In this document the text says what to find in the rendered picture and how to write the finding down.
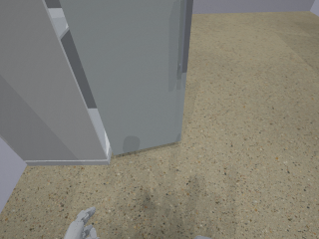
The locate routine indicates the handle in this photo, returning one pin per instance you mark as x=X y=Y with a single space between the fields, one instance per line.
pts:
x=186 y=28

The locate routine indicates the fridge door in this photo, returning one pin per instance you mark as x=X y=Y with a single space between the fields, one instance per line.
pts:
x=130 y=51

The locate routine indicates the left robot hand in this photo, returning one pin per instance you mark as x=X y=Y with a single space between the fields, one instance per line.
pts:
x=77 y=229

